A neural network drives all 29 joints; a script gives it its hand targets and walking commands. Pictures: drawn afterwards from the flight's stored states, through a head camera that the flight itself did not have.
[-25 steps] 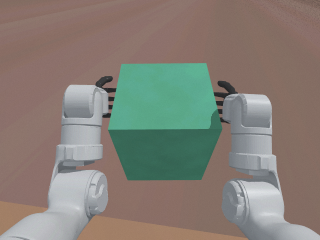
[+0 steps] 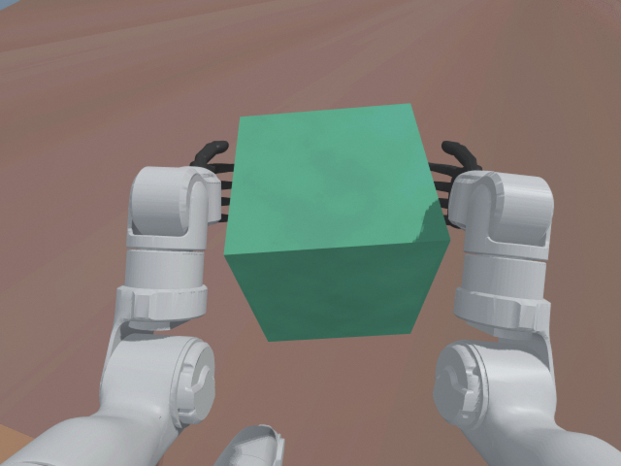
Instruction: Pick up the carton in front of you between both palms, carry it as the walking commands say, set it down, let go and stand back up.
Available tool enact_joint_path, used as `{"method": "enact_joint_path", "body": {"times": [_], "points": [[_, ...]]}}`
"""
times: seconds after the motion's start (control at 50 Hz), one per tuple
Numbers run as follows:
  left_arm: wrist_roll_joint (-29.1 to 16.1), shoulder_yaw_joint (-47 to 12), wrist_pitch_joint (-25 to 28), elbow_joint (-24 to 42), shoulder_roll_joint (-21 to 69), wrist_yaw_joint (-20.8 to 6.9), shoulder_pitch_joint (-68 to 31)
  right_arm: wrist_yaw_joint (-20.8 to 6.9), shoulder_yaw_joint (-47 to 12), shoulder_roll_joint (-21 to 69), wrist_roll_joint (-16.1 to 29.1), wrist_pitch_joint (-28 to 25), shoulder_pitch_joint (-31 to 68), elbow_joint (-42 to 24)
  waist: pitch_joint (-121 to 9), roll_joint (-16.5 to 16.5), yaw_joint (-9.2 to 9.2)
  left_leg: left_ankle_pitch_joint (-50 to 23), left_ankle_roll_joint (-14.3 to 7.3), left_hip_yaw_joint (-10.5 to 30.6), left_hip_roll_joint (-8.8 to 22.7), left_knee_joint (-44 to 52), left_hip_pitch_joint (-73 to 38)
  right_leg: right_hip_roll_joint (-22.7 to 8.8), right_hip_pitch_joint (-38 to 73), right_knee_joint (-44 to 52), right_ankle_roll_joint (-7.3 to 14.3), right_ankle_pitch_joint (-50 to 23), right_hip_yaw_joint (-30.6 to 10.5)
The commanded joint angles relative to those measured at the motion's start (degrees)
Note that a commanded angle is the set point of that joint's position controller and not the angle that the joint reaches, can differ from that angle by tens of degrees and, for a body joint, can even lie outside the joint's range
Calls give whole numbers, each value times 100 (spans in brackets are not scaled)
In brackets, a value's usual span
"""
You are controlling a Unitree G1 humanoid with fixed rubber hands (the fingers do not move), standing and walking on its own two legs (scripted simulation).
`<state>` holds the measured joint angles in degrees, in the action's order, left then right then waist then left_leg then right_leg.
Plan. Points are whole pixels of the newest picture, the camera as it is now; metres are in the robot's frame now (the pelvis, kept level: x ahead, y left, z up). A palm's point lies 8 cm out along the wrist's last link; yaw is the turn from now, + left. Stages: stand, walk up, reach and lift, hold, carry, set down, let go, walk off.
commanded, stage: carry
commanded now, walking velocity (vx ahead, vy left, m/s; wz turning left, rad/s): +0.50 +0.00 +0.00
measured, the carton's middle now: (332, 234) +0.39 +0.02 +0.07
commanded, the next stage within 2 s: none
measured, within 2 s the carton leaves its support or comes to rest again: neither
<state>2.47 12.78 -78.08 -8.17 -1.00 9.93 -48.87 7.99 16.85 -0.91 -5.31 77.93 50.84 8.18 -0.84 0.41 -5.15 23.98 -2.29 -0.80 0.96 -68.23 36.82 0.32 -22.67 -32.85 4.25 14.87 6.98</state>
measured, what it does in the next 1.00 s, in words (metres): walks ahead: left foot, then right foot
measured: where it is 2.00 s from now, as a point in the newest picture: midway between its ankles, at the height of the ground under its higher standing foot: (326, 335)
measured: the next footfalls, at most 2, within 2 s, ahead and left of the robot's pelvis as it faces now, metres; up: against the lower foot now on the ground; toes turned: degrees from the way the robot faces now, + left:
left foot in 0.20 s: +0.30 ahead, +0.12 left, +0.00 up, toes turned +5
right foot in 0.64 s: +0.57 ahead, -0.09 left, +0.00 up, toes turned -10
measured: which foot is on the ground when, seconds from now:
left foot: up 0.00-0.18, down 0.20-0.64, up 0.66-0.94, down 0.96-1.00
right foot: down 0.00-0.22, up 0.24-0.62, down 0.64-1.00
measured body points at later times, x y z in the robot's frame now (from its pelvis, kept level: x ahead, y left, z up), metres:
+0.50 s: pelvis +0.30 +0.04 +0.02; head +0.34 +0.05 +0.47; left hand +0.68 +0.17 +0.11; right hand +0.67 -0.13 +0.12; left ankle +0.26 +0.11 -0.73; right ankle +0.38 -0.10 -0.68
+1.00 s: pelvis +0.58 +0.01 +0.01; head +0.56 +0.01 +0.46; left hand +0.87 +0.16 +0.10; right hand +0.88 -0.14 +0.12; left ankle +0.66 +0.11 -0.73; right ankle +0.53 -0.09 -0.73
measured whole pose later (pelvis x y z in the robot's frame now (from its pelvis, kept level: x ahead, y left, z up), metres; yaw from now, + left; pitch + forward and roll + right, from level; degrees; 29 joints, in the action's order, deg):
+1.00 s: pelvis +0.58 +0.01 +0.01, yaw -1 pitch +2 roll +0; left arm 7.9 7.2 -72.3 16.0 8.5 9.0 -14.3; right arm 6.5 6.6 8.7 -8.7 68.2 14.9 -16.1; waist -6.2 -0.3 -0.7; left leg 4.7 -1.4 -9.3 2.5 -24.9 20.7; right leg -2.6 -10.2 -28.0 0.4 19.0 10.3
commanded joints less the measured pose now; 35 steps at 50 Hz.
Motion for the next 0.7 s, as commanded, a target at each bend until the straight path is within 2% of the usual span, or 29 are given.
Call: {"method": "enact_joint_path", "body": {"times": [0.0, 0.06, 0.12, 0.14, 0.16, 0.18, 0.2, 0.22, 0.24, 0.28, 0.3, 0.34, 0.4, 0.44, 0.52, 0.58, 0.6, 0.62, 0.64, 0.66, 0.68], "points": [[-3036, -3059, 172, 1188, 6453, -1600, -5304, -1007, -2947, 5944, 2236, -98, 3994, -416, -2859, -629, 111, -140, 42, -24, 172, 1143, 646, -1531, 2684, 1027, 989, -1673, -1974], [-2843, -2994, 108, 784, 6364, -1634, -4894, -1014, -2945, 5865, 2099, -37, 3713, -104, -2742, -867, 114, -1126, 67, -288, 79, 2429, 63, -1313, 2548, 930, 723, -2255, -1318], [-2639, -2901, 131, 349, 6315, -1674, -4709, -1146, -2945, 5964, 2103, -19, 3632, 313, -2528, -911, 157, -1635, 34, -728, -232, 3558, -741, -1170, 2404, 765, 429, -2733, -842], [-2594, -2862, 146, 223, 6320, -1681, -4680, -1205, -2930, 6047, 2141, -23, 3610, 471, -2531, -877, 273, -1844, -8, -842, -314, 3979, -1219, -1109, 2322, 499, 295, -3077, -651], [-2558, -2809, 170, 108, 6318, -1683, -4646, -1263, -2891, 6133, 2186, -41, 3563, 632, -2669, -669, 481, -2117, -64, -1053, -434, 4486, -2075, -926, 2104, -100, 109, -3403, -291], [-2490, -2752, 193, -28, 6308, -1680, -4568, -1319, -2820, 6192, 2233, -70, 3436, 826, -2952, -454, 681, -2165, -167, -807, -165, 4356, -3235, -773, 1503, -805, -114, -2972, -103], [-2409, -2686, 208, -163, 6242, -1686, -4467, -1372, -2680, 6177, 2274, -100, 3315, 979, -3332, 241, 836, -2209, -297, 776, 1027, 4127, -4244, -637, 557, -2048, -334, -1266, -10], [-2405, -2575, 213, -309, 6402, -1698, -4544, -1385, -2650, 6095, 2229, -162, 3442, 1049, -3434, 1629, 820, -2647, -1116, 3046, 2074, 4501, -5499, 235, -1405, -3210, -494, 1132, -232], [-2367, -2565, 253, -250, 6395, -1689, -4614, -1428, -2624, 6304, 2304, -205, 3408, 1031, -3247, 1496, 823, -2429, -1365, 3303, 2144, 4565, -5615, 129, -2196, -3918, -340, 1640, -610], [-2369, -2528, 347, -179, 6619, -1675, -4615, -1533, -2693, 6681, 2490, -306, 3663, 687, -2888, 524, 827, -2901, -1072, 2432, 1791, 4497, -5081, -190, -2332, -3823, -259, 1211, -753], [-2379, -2542, 409, -62, 6709, -1649, -4590, -1572, -2825, 6888, 2634, -361, 3845, 452, -2763, 374, 786, -2973, -931, 2096, 1703, 4592, -4748, -334, -2218, -3502, -291, 918, -786], [-2361, -2584, 514, 114, 6818, -1570, -4469, -1610, -3013, 7134, 2822, -460, 4036, 141, -2802, 543, 709, -2860, -778, 1607, 1573, 4815, -4517, -382, -1902, -2931, -376, 672, -709], [-2235, -2715, 638, 207, 6927, -1480, -3864, -1649, -3168, 7304, 2810, -549, 3544, 23, -2827, 681, 677, -3103, -829, 1111, 1517, 5037, -4641, -363, -1828, -2062, -494, 424, -457], [-2156, -2870, 712, 324, 7019, -1473, -3488, -1680, -3302, 7371, 2728, -610, 3119, -20, -2674, 689, 645, -3466, -729, 704, 1389, 5109, -4668, -378, -1675, -1238, -536, 10, -285], [-2160, -3332, 812, 819, 7189, -1546, -2888, -1700, -3601, 7339, 2486, -705, 2215, -352, -2349, 771, 659, -4439, -429, -51, 1117, 5086, -4690, -166, -1023, 142, -488, -977, 195], [-2202, -3655, 804, 1310, 7175, -1636, -2367, -1659, -3845, 7165, 2273, -716, 1367, -783, -2369, 894, 660, -5477, -227, -473, 974, 4487, -4752, 68, -73, 990, -364, -1442, 572], [-2171, -3747, 800, 1405, 7168, -1673, -2070, -1650, -3953, 7100, 2226, -709, 1041, -912, -2582, 770, 566, -5686, -35, -804, 823, 3744, -4410, 179, 909, 1366, -291, -1826, 773], [-2107, -3800, 813, 1490, 7102, -1715, -1759, -1652, -4061, 7022, 2183, -714, 770, -1045, -2861, 610, 480, -5087, 205, -929, 698, 2974, -3619, -92, 2145, 1363, -157, -2145, 532], [-2057, -3847, 795, 1534, 7096, -1767, -1322, -1667, -4195, 6942, 2166, -693, 573, -1147, -3192, -48, 341, -3063, 331, -847, 532, 1943, -2498, -1140, 3404, 903, 32, -3772, -731], [-1847, -3847, 859, 1552, 6803, -1764, -1163, -1714, -4334, 7166, 2231, -656, 509, -1248, -3552, -1502, 341, -56, 501, -587, -150, 659, -454, -2303, 5193, 591, 1011, -5602, -2455], [-1868, -3936, 865, 1645, 6847, -1790, -786, -1748, -4363, 7126, 2209, -667, 186, -1266, -3486, -1450, 344, 886, 470, -256, -255, -149, 181, -2465, 5066, 806, 1283, -5606, -2585]]}}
